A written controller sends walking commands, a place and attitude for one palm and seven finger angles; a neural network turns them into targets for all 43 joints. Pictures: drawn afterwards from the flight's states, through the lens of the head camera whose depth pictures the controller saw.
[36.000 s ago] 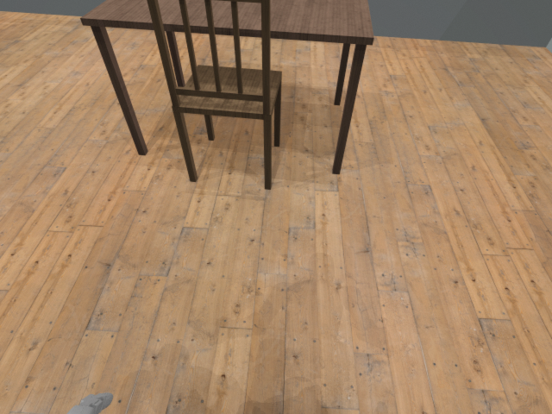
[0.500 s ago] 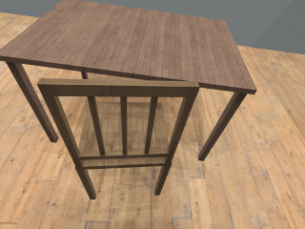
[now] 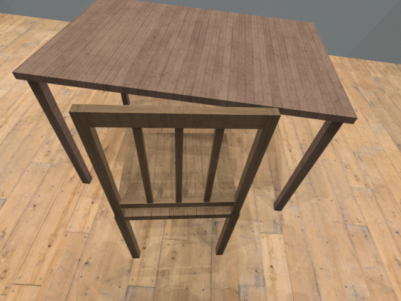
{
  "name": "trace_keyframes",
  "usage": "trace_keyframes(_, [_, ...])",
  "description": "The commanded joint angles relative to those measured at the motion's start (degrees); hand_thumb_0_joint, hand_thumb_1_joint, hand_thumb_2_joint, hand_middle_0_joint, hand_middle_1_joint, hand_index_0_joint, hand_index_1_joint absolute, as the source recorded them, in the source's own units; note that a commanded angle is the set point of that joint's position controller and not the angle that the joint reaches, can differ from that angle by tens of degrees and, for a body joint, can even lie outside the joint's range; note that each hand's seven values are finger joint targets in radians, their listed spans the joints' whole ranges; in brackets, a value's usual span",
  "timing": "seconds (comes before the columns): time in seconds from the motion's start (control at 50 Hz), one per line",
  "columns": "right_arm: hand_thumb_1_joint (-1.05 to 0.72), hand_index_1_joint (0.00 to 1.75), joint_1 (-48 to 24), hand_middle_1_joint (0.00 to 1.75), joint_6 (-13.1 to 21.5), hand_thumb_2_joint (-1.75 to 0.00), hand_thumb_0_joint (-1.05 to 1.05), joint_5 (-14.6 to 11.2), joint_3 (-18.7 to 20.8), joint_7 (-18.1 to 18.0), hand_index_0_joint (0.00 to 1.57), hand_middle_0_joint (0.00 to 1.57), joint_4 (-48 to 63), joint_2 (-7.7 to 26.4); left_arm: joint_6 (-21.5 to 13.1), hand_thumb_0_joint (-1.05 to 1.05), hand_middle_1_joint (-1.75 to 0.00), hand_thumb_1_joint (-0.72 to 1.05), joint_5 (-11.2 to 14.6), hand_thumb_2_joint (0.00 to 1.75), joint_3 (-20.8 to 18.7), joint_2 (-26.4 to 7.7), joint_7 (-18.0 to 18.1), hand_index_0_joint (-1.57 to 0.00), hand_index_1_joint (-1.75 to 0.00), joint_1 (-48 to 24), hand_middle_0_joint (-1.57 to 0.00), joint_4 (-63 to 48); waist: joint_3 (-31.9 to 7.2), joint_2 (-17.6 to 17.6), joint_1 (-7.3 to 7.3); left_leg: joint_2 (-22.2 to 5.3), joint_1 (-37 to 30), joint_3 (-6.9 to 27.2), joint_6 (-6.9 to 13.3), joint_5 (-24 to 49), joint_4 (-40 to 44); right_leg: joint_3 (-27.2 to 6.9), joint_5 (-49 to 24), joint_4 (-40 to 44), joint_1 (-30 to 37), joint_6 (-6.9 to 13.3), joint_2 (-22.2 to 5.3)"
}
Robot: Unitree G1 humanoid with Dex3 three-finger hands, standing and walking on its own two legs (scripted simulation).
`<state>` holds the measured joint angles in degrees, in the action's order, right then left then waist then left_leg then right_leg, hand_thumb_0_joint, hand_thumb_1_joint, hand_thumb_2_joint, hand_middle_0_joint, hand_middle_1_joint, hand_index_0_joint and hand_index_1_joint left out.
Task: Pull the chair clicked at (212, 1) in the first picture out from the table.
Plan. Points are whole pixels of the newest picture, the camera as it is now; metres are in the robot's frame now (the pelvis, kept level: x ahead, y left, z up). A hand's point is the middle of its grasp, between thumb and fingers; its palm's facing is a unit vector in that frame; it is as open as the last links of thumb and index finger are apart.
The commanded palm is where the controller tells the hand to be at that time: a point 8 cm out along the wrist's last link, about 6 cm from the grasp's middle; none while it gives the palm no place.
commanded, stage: look again from close up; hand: left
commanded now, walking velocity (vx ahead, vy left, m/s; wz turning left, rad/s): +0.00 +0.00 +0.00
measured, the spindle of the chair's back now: (178, 169) +0.45 +0.09 -0.06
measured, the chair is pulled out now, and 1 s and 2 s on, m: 0.16 0.16 0.16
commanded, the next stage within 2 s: raise the hand toward the chair's back in 1.16 s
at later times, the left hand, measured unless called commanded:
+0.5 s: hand out of the picture +0.03 +0.15 -0.17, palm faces -0.01 -0.98 -0.18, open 7.4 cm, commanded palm none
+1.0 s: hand out of the picture +0.02 +0.13 -0.17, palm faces -0.01 -0.99 -0.17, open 7.4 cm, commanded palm none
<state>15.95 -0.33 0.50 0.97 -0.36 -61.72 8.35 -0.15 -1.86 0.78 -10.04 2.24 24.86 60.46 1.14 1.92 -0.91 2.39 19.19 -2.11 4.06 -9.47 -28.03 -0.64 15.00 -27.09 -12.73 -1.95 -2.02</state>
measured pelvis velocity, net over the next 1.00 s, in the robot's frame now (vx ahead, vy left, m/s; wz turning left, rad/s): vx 0.03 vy -0.03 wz -0.02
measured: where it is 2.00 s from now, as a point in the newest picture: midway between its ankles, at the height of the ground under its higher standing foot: outside the picture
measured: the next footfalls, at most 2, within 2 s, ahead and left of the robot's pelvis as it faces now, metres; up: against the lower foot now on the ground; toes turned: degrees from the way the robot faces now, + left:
none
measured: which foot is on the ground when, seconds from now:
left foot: down 0.00-1.00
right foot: down 0.00-1.00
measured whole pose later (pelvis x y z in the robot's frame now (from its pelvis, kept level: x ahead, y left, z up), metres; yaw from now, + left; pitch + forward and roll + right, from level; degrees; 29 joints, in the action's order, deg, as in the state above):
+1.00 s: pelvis +0.03 -0.03 +0.00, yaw -1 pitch -1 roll +0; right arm 15.5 0.7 0.2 0.4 -1.0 -65.8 7.9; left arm -0.9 -1.0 1.1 -7.7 2.4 19.2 61.6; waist 1.7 0.7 0.3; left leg 0.4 13.7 -2.3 1.3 -11.0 -25.4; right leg -1.2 16.4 -25.4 -8.2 -0.3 -0.1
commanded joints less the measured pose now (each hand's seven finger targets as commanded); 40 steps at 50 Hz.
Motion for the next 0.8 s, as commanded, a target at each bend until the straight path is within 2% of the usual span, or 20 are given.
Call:
trace_keyframes(0.0, [-0.9,0.3,1.92,0.3,1.54,-0.9,0.0,-0.38,1.19,-0.19,0.2,0.2,1.91,6.42,-1.17,0.0,-0.3,0.9,0.26,0.9,-0.38,-3.98,0.31,-0.2,-0.3,4.72,-0.2,-1.05,2.79,-2.88,0.37,-8.33,-1.52,11.74,-1.06,-16.05,10.9,-3.16,5.23,5.06,-4.49,3.58,-2.71])
trace_keyframes(0.1, [-0.9,0.3,2.27,0.3,2.08,-0.9,0.0,-0.54,0.79,-0.44,0.2,0.2,0.72,5.86,-1.36,0.0,-0.3,0.9,0.37,0.9,-0.34,-3.25,0.49,-0.2,-0.3,4.51,-0.2,-0.37,2.1,-3.36,0.43,-8.44,-3.96,11.07,-0.84,-8.55,10.11,-3.1,-0.06,4.83,-3.3,3.5,-3.07])
trace_keyframes(0.18, [-0.9,0.3,2.49,0.3,2.16,-0.9,0.0,-0.64,0.63,-0.56,0.2,0.2,0.14,5.59,-1.26,0.0,-0.3,0.9,0.45,0.9,-0.4,-3.11,0.54,-0.2,-0.3,3.39,-0.2,-0.08,3.19,-2.91,0.46,-8.36,-4.4,10.54,-0.76,-5.86,10.02,-2.85,-0.9,5.17,-3.09,3.38,-3.2])
trace_keyframes(0.22, [-0.9,0.3,2.67,0.3,2.3,-0.9,0.0,-0.59,0.58,-0.62,0.2,0.2,-0.09,5.41,-1.39,0.0,-0.3,0.9,0.5,0.9,-0.47,-2.8,0.66,-0.2,-0.3,3.43,-0.2,-0.1,1.63,-2.76,0.5,-8.29,-5.99,10.04,-0.76,-2.75,9.01,-3.02,-3.06,5.19,-2.27,3.32,-3.55])
trace_keyframes(0.26, [-0.9,0.3,2.92,0.3,2.29,-0.9,0.0,-0.54,0.51,-0.69,0.2,0.2,-0.29,5.38,-1.39,0.0,-0.3,0.9,0.57,0.9,-0.47,-2.59,0.7,-0.2,-0.3,2.69,-0.2,-0.07,1.55,-2.41,0.65,-8.23,-6.73,9.51,-0.86,-1.52,8.67,-3.2,-3.55,5.29,-2.29,3.34,-3.64])
trace_keyframes(0.28, [-0.9,0.3,2.75,0.3,2.3,-0.9,0.0,-0.61,0.52,-0.67,0.2,0.2,-0.34,5.29,-1.35,0.0,-0.3,0.9,0.59,0.9,-0.46,-2.96,0.65,-0.2,-0.3,2.0,-0.2,-0.17,2.78,-2.96,0.55,-8.13,-5.97,9.3,-0.74,-0.82,8.64,-3.24,-3.78,5.6,-2.44,3.42,-3.58])
trace_keyframes(0.34, [-0.9,0.3,3.0,0.3,2.28,-0.9,0.0,-0.5,0.42,-0.76,0.2,0.2,-0.67,5.4,-1.4,0.0,-0.3,0.9,0.68,0.9,-0.57,-2.72,0.74,-0.2,-0.3,1.42,-0.2,-0.3,1.57,-1.81,0.78,-8.11,-7.43,8.82,-0.94,1.17,7.79,-3.64,-4.97,5.46,-2.11,3.46,-3.78])
trace_keyframes(0.38, [-0.9,0.3,3.05,0.3,2.34,-0.9,0.0,-0.53,0.37,-0.76,0.2,0.2,-0.9,5.28,-1.37,0.0,-0.3,0.9,0.74,0.9,-0.55,-2.96,0.7,-0.2,-0.3,0.76,-0.2,-0.53,1.83,-2.95,0.67,-8.08,-7.56,8.75,-0.76,3.03,7.85,-3.46,-5.79,5.55,-1.79,3.5,-3.75])
trace_keyframes(0.42, [-0.9,0.3,3.3,0.3,2.38,-0.9,0.0,-0.52,0.34,-0.8,0.2,0.2,-1.07,5.27,-1.45,0.0,-0.3,0.9,0.78,0.9,-0.62,-3.06,0.78,-0.2,-0.3,0.52,-0.2,-0.56,0.8,-1.87,0.8,-8.15,-8.35,8.37,-0.89,4.96,7.19,-3.77,-7.12,5.44,-1.04,3.45,-3.96])
trace_keyframes(0.44, [-0.9,0.3,3.2,0.3,2.29,-0.9,0.0,-0.47,0.35,-0.79,0.2,0.2,-1.24,5.28,-1.45,0.0,-0.3,0.9,0.83,0.9,-0.62,-2.98,0.78,-0.2,-0.3,0.29,-0.2,-0.49,1.17,-0.67,0.78,-8.2,-8.63,8.09,-0.98,4.3,7.17,-3.64,-6.68,5.61,-1.44,3.43,-4.08])
trace_keyframes(0.46, [-0.9,0.3,3.44,0.3,2.24,-0.9,0.0,-0.46,0.36,-0.81,0.2,0.2,-1.31,5.46,-1.41,0.0,-0.3,0.9,0.85,0.9,-0.54,-2.91,0.75,-0.2,-0.3,-0.11,-0.2,-0.48,0.95,-0.57,0.98,-8.17,-8.86,8.04,-1.02,4.36,7.09,-3.88,-6.64,5.6,-1.43,3.45,-3.97])
trace_keyframes(0.48, [-0.9,0.3,3.24,0.3,2.22,-0.9,0.0,-0.53,0.36,-0.82,0.2,0.2,-1.32,5.39,-1.31,0.0,-0.3,0.9,0.84,0.9,-0.59,-3.17,0.7,-0.2,-0.3,-0.72,-0.2,-0.7,2.43,-0.92,0.85,-8.15,-8.2,8.08,-0.87,4.6,7.46,-3.6,-6.63,5.83,-1.77,3.44,-3.78])
trace_keyframes(0.56, [-0.9,0.3,3.36,0.3,2.08,-0.9,0.0,-0.46,0.35,-0.8,0.2,0.2,-1.6,5.5,-1.32,0.0,-0.3,0.9,0.9,0.9,-0.61,-3.13,0.7,-0.2,-0.3,-0.68,-0.2,-0.69,1.77,-0.89,1.0,-8.21,-9.05,7.78,-1.1,3.25,7.4,-4.09,-6.02,6.11,-1.92,3.53,-3.98])
trace_keyframes(0.58, [-0.9,0.3,3.16,0.3,2.05,-0.9,0.0,-0.51,0.35,-0.77,0.2,0.2,-1.78,5.28,-1.31,0.0,-0.3,0.9,0.91,0.9,-0.62,-3.51,0.65,-0.2,-0.3,-1.14,-0.2,-0.78,2.67,-1.61,0.86,-8.06,-8.45,7.63,-1.04,3.62,7.48,-3.94,-6.24,6.31,-1.84,3.59,-3.79])
trace_keyframes(0.64, [-0.9,0.3,3.4,0.3,2.0,-0.9,0.0,-0.45,0.4,-0.74,0.2,0.2,-1.89,5.37,-1.41,0.0,-0.3,0.9,0.95,0.9,-0.66,-3.51,0.68,-0.2,-0.3,-1.02,-0.2,-0.69,1.59,-0.68,0.97,-8.1,-9.17,7.46,-1.25,3.06,7.16,-4.42,-6.05,6.39,-1.68,3.67,-3.98])
trace_keyframes(0.66, [-0.9,0.3,3.2,0.3,1.94,-0.9,0.0,-0.46,0.36,-0.75,0.2,0.2,-2.02,5.39,-1.44,0.0,-0.3,0.9,0.97,0.9,-0.58,-3.44,0.67,-0.2,-0.3,-0.97,-0.2,-0.69,1.85,-0.44,1.0,-8.08,-9.34,7.3,-1.31,3.0,6.96,-4.53,-6.19,6.61,-1.95,3.73,-4.03])
trace_keyframes(0.68, [-0.9,0.3,2.95,0.3,1.81,-0.9,0.0,-0.53,0.34,-0.7,0.2,0.2,-2.04,5.21,-1.34,0.0,-0.3,0.9,1.0,0.9,-0.54,-3.78,0.59,-0.2,-0.3,-1.53,-0.2,-0.81,3.81,-0.5,0.95,-7.99,-8.34,7.11,-1.28,2.33,7.29,-4.2,-5.56,7.02,-2.54,3.77,-3.91])
trace_keyframes(0.74, [-0.9,0.3,3.48,0.3,1.89,-0.9,0.0,-0.46,0.4,-0.7,0.2,0.2,-2.3,5.28,-1.45,0.0,-0.3,0.9,1.01,0.9,-0.6,-3.69,0.59,-0.2,-0.3,-1.14,-0.2,-0.66,1.55,-0.7,1.04,-8.05,-9.33,7.04,-1.44,2.37,6.87,-4.56,-5.73,6.81,-1.77,3.86,-4.06])
trace_keyframes(0.78, [-0.9,0.3,3.03,0.3,1.8,-0.9,0.0,-0.52,0.43,-0.7,0.2,0.2,-2.3,5.05,-1.41,0.0,-0.3,0.9,1.01,0.9,-0.58,-3.79,0.53,-0.2,-0.3,-1.44,-0.2,-0.67,2.78,-1.42,0.97,-7.97,-8.89,6.99,-1.4,2.23,7.03,-4.46,-5.49,7.19,-2.19,3.93,-3.88])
